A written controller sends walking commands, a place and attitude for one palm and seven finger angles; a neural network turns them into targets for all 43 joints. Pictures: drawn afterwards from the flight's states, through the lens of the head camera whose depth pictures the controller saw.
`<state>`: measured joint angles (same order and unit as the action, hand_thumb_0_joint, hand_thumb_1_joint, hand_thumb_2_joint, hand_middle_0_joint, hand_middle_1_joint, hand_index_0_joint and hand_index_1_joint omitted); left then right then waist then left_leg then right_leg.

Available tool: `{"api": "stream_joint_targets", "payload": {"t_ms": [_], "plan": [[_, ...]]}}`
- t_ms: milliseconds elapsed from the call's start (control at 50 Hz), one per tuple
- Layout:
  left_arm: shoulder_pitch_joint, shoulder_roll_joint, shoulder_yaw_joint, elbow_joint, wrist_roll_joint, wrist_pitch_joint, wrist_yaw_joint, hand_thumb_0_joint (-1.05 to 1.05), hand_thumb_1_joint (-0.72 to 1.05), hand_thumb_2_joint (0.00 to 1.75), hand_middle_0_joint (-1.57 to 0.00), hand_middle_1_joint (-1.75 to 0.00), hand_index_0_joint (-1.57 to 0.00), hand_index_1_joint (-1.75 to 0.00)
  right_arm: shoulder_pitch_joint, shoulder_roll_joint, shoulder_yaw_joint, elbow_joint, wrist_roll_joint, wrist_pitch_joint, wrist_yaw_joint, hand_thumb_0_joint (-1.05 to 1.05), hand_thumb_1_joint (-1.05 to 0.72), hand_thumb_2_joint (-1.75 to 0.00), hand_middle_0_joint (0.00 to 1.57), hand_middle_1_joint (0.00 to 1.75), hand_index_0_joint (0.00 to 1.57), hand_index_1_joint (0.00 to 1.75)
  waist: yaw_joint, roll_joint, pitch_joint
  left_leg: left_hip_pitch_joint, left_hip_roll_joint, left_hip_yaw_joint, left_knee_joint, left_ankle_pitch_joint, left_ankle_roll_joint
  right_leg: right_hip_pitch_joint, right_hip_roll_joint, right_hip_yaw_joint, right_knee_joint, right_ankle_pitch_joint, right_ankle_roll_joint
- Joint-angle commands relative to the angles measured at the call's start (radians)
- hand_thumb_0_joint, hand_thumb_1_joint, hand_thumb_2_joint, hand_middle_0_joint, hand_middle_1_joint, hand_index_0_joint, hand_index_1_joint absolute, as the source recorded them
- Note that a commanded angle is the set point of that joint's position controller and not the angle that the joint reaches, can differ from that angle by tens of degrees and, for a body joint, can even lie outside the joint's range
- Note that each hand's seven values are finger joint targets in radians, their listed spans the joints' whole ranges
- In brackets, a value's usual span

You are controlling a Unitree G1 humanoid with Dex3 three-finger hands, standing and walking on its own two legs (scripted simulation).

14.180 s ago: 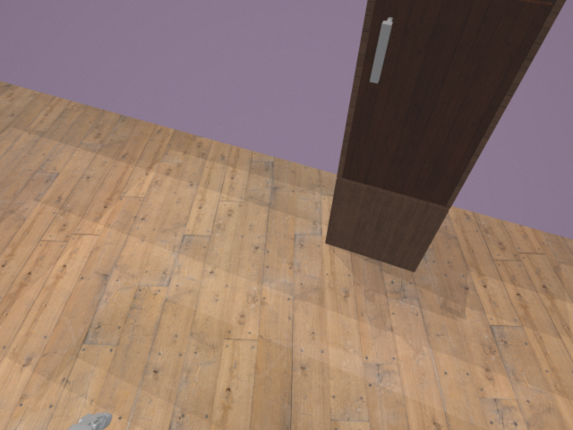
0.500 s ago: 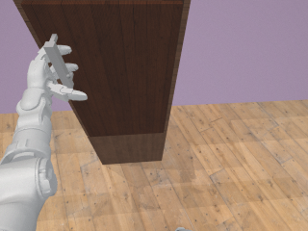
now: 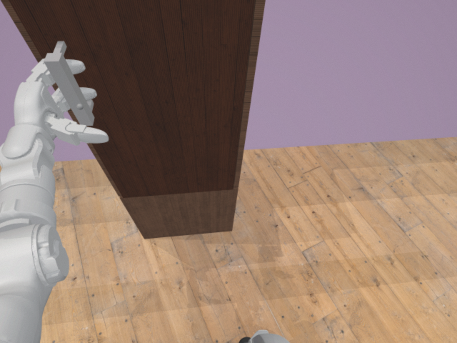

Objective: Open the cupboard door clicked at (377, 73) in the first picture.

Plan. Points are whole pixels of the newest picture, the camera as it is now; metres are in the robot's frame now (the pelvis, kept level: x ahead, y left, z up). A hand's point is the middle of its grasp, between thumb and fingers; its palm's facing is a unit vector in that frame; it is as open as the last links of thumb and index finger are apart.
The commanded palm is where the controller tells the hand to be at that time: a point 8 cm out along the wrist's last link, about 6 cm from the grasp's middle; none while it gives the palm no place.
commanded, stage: close the thumb around the handle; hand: left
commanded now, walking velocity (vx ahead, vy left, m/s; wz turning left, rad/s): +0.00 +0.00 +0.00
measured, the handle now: (74, 85) +0.54 +0.24 +0.13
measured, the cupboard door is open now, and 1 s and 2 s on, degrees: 0 2 47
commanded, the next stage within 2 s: pull the door open along its arc in 0.66 s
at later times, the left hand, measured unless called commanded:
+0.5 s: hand (80, 105) +0.48 +0.22 +0.14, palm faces +0.04 -1.00 +0.00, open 6.8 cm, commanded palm +0.45 +0.27 +0.13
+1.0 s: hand (81, 109) +0.47 +0.22 +0.14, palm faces +0.05 -1.00 -0.01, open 5.8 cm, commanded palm +0.42 +0.27 +0.13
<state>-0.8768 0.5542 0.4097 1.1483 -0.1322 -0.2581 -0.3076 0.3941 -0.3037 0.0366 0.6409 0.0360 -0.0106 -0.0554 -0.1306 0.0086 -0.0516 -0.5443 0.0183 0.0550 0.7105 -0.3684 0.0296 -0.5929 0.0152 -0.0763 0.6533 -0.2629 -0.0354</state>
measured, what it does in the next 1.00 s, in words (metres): stands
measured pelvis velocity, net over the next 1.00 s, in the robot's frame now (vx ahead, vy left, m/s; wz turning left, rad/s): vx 0.01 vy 0.01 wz -0.02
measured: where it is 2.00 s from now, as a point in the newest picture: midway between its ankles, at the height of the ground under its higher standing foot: outside the picture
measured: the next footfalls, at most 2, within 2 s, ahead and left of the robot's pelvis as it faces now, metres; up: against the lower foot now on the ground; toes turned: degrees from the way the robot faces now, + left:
none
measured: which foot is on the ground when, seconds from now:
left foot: down 0.00-1.00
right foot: down 0.00-1.00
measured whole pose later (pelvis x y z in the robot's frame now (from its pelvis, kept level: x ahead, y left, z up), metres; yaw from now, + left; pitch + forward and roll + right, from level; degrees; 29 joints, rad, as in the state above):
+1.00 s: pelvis +0.01 +0.01 +0.00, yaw -1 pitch +11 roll -1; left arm -0.72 0.46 0.39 0.95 -0.17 -0.23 -0.26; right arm 0.39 -0.28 0.03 0.62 0.04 0.01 -0.03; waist -0.10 0.03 -0.08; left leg -0.48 0.01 0.08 0.68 -0.38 0.04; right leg -0.55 0.01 -0.05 0.63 -0.27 -0.02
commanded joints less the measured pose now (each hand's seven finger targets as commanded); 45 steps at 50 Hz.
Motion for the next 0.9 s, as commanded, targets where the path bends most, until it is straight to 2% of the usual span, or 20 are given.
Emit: {"api": "stream_joint_targets", "payload": {"t_ms": [0,40,60,100,140,180,220,280,340,360,400,440,500,540,600,640,660,740,760,880], "plan": [[-0.456,0.275,0.032,-0.273,-0.027,-0.091,0.000,0.00,-0.33,0.37,-0.31,-1.22,-0.31,-1.22,0.100,-0.150,-0.055,-0.083,-0.006,-0.030,-0.009,0.00,-0.90,-0.90,0.20,0.30,0.20,0.30,0.016,0.086,-0.428,0.137,-0.012,-0.071,-0.081,0.285,0.012,0.279,0.004,0.075,-0.044,0.284,0.009],[-0.446,0.242,0.013,-0.262,-0.036,-0.086,-0.004,0.00,-0.22,0.42,-0.32,-1.23,-0.32,-1.23,0.094,-0.146,-0.054,-0.078,-0.003,-0.030,-0.008,0.00,-0.90,-0.90,0.20,0.30,0.20,0.30,0.009,0.106,-0.408,0.148,-0.009,-0.066,-0.082,0.290,0.008,0.255,0.004,0.072,-0.050,0.287,0.011],[-0.437,0.237,0.015,-0.248,-0.038,-0.079,-0.004,0.00,-0.16,0.44,-0.32,-1.24,-0.32,-1.24,0.097,-0.147,-0.054,-0.077,-0.004,-0.030,-0.005,0.00,-0.90,-0.90,0.20,0.30,0.20,0.30,0.011,0.084,-0.396,0.136,-0.009,-0.070,-0.086,0.280,0.008,0.255,0.006,0.069,-0.050,0.275,0.011],[-0.396,0.277,0.049,-0.221,-0.037,-0.066,0.000,0.00,-0.05,0.49,-0.33,-1.25,-0.33,-1.25,0.101,-0.155,-0.054,-0.081,-0.004,-0.025,-0.007,0.00,-0.90,-0.90,0.20,0.30,0.20,0.30,0.022,0.032,-0.381,0.103,-0.009,-0.068,-0.089,0.275,0.012,0.276,0.005,0.069,-0.049,0.278,0.011],[-0.439,0.258,0.022,-0.228,-0.026,-0.058,0.003,0.00,0.06,0.54,-0.34,-1.26,-0.34,-1.26,0.093,-0.150,-0.052,-0.081,-0.002,-0.025,-0.006,0.00,-0.90,-0.90,0.20,0.30,0.20,0.30,0.008,0.076,-0.346,0.097,-0.010,-0.063,-0.091,0.250,0.012,0.249,0.000,0.073,-0.056,0.261,0.014],[-0.461,0.253,0.014,-0.253,-0.020,-0.066,0.009,0.00,0.17,0.59,-0.35,-1.27,-0.35,-1.27,0.100,-0.149,-0.054,-0.079,-0.005,-0.027,-0.006,0.00,-0.90,-0.90,0.20,0.30,0.20,0.30,0.003,0.078,-0.371,0.128,-0.007,-0.074,-0.091,0.265,0.009,0.234,0.004,0.068,-0.053,0.254,0.012],[-0.468,0.228,0.004,-0.295,-0.028,-0.082,0.012,0.00,0.28,0.64,-0.36,-1.28,-0.36,-1.28,0.098,-0.144,-0.056,-0.081,-0.007,-0.030,-0.004,0.00,-0.90,-0.90,0.20,0.30,0.20,0.30,0.007,0.112,-0.417,0.183,-0.004,-0.079,-0.082,0.327,0.003,0.229,0.007,0.064,-0.044,0.284,0.009],[-0.433,0.230,0.025,-0.269,-0.039,-0.082,0.013,0.00,0.45,0.71,-0.37,-1.30,-0.37,-1.30,0.102,-0.146,-0.057,-0.077,-0.008,-0.030,-0.001,0.00,-0.90,-0.90,0.20,0.30,0.20,0.30,0.014,0.063,-0.413,0.178,0.000,-0.081,-0.080,0.347,0.001,0.240,0.011,0.059,-0.041,0.300,0.011],[-0.426,0.177,-0.019,-0.284,-0.028,-0.075,0.016,0.00,0.62,0.78,-0.38,-1.32,-0.38,-1.32,0.099,-0.140,-0.057,-0.076,-0.009,-0.028,0.004,0.00,-0.90,-0.90,0.20,0.30,0.20,0.30,0.009,0.097,-0.388,0.208,0.004,-0.089,-0.081,0.389,-0.006,0.195,0.011,0.048,-0.038,0.295,0.009],[-0.405,0.183,-0.006,-0.276,-0.028,-0.070,0.020,0.00,0.68,0.80,-0.38,-1.33,-0.38,-1.33,0.098,-0.142,-0.058,-0.077,-0.010,-0.028,0.006,0.00,-0.90,-0.90,0.20,0.30,0.20,0.30,0.022,0.108,-0.386,0.206,0.003,-0.090,-0.082,0.388,-0.008,0.195,0.011,0.048,-0.038,0.286,0.006],[-0.406,0.199,0.010,-0.279,-0.033,-0.068,0.028,0.00,0.79,0.85,-0.39,-1.34,-0.39,-1.34,0.101,-0.146,-0.059,-0.078,-0.010,-0.025,0.005,0.00,-0.90,-0.90,0.20,0.30,0.20,0.30,0.019,0.052,-0.385,0.195,0.004,-0.092,-0.082,0.392,-0.004,0.214,0.013,0.046,-0.039,0.296,0.006],[-0.404,0.172,-0.005,-0.324,-0.032,-0.070,0.032,0.00,0.90,0.90,-0.40,-1.35,-0.40,-1.35,0.092,-0.139,-0.060,-0.087,-0.010,-0.025,0.007,0.00,-0.90,-0.90,0.20,0.30,0.20,0.30,0.027,0.101,-0.423,0.230,0.004,-0.090,-0.080,0.440,-0.010,0.218,0.011,0.048,-0.033,0.316,0.007],[-0.393,0.169,-0.006,-0.304,-0.031,-0.069,0.045,0.00,0.90,0.90,-0.40,-1.35,-0.40,-1.35,0.097,-0.140,-0.060,-0.078,-0.011,-0.021,0.008,0.00,-0.90,-0.90,0.20,0.30,0.20,0.30,0.021,0.053,-0.378,0.215,0.007,-0.095,-0.081,0.439,-0.009,0.211,0.014,0.043,-0.039,0.310,0.006],[-0.404,0.141,-0.031,-0.309,-0.025,-0.067,0.045,0.00,0.90,0.90,-0.40,-1.35,-0.40,-1.35,0.091,-0.137,-0.060,-0.079,-0.010,-0.021,0.009,0.00,-0.90,-0.90,0.20,0.30,0.20,0.30,0.017,0.076,-0.377,0.218,0.005,-0.090,-0.084,0.424,-0.010,0.202,0.012,0.045,-0.039,0.304,0.009],[-0.412,0.174,-0.008,-0.315,-0.019,-0.074,0.050,0.00,0.90,0.90,-0.40,-1.35,-0.40,-1.35,0.094,-0.141,-0.060,-0.075,-0.012,-0.020,0.007,0.00,-0.90,-0.90,0.20,0.30,0.20,0.30,0.022,0.085,-0.389,0.229,0.005,-0.095,-0.082,0.427,-0.012,0.206,0.012,0.045,-0.037,0.298,0.004],[-0.413,0.143,-0.030,-0.314,-0.017,-0.075,0.048,0.00,0.90,0.90,-0.40,-1.35,-0.40,-1.35,0.087,-0.135,-0.060,-0.075,-0.012,-0.021,0.007,0.00,-0.90,-0.90,0.20,0.30,0.20,0.30,0.021,0.106,-0.389,0.240,0.005,-0.094,-0.082,0.430,-0.015,0.193,0.010,0.046,-0.039,0.295,0.006],[-0.407,0.163,-0.012,-0.297,-0.017,-0.073,0.051,0.00,0.90,0.90,-0.40,-1.35,-0.40,-1.35,0.092,-0.138,-0.060,-0.071,-0.012,-0.021,0.007,0.00,-0.90,-0.90,0.20,0.30,0.20,0.30,0.022,0.066,-0.374,0.223,0.006,-0.098,-0.084,0.428,-0.014,0.200,0.012,0.043,-0.039,0.298,0.005],[-0.435,0.143,-0.035,-0.288,-0.012,-0.076,0.052,0.00,0.90,0.90,-0.40,-1.35,-0.40,-1.35,0.090,-0.137,-0.059,-0.068,-0.013,-0.020,0.005,0.00,-0.90,-0.90,0.20,0.30,0.20,0.30,0.013,0.091,-0.379,0.229,0.004,-0.098,-0.082,0.410,-0.013,0.186,0.010,0.045,-0.038,0.284,0.005],[-0.419,0.191,0.001,-0.262,-0.009,-0.074,0.053,0.00,0.90,0.90,-0.40,-1.35,-0.40,-1.35,0.097,-0.143,-0.058,-0.065,-0.014,-0.019,0.004,0.00,-0.90,-0.90,0.20,0.30,0.20,0.30,0.019,0.057,-0.371,0.203,0.003,-0.098,-0.085,0.390,-0.011,0.202,0.010,0.045,-0.039,0.284,0.005],[-0.262,0.162,-0.001,-0.362,-0.037,-0.066,0.025,0.00,0.90,0.90,-0.40,-1.35,-0.40,-1.35,0.063,-0.135,-0.060,-0.108,-0.006,-0.018,0.008,0.00,-0.90,-0.90,0.20,0.30,0.20,0.30,0.063,0.080,-0.426,0.216,0.001,-0.080,-0.089,0.444,-0.008,0.277,0.008,0.051,-0.033,0.345,0.002]]}}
